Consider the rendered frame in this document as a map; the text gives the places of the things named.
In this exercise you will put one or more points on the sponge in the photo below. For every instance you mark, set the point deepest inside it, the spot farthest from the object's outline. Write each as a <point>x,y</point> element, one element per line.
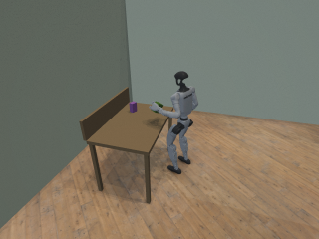
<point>160,105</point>

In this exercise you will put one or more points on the humanoid robot head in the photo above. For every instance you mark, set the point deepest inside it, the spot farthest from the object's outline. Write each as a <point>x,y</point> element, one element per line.
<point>181,75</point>

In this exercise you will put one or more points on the table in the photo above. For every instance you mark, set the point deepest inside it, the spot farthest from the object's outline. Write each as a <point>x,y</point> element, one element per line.
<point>113,126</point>

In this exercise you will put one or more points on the robot right upper arm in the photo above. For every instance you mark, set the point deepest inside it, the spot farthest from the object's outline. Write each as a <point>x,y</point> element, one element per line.
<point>194,97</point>

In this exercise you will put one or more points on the left robot hand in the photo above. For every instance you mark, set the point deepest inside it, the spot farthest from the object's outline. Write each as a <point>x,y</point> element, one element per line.
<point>154,106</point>

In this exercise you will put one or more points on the left robot shin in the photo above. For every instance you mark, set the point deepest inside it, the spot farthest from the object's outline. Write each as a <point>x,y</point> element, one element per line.
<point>173,157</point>

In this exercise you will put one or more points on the robot left upper arm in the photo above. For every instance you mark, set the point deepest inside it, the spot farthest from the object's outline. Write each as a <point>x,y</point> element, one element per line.
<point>175,101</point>

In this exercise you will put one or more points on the robot left forearm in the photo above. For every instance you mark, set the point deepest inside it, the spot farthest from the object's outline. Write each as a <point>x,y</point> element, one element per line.
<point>170,114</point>

